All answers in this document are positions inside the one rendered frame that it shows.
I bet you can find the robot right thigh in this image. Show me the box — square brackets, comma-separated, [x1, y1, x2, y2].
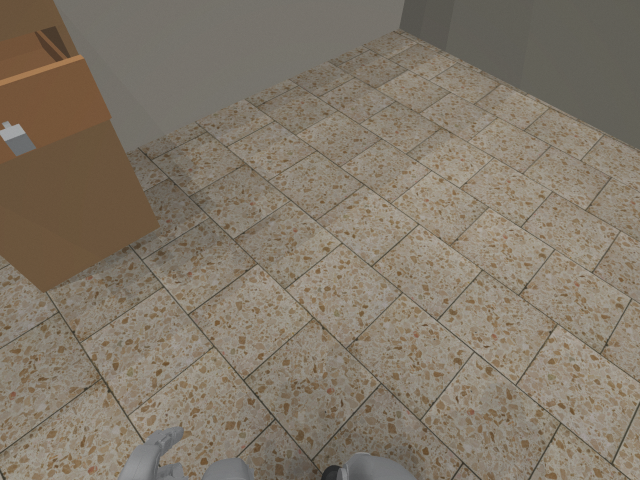
[336, 456, 417, 480]

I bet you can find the left robot hand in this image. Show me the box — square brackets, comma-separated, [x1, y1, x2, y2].
[117, 426, 189, 480]

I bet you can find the robot right shin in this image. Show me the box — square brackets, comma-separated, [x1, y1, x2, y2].
[345, 452, 371, 464]

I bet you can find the handle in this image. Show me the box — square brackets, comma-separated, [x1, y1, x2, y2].
[0, 121, 36, 156]

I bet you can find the cabinet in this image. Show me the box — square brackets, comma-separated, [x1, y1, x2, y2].
[0, 0, 160, 293]

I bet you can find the drawer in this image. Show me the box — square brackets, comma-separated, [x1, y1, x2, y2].
[0, 31, 112, 164]

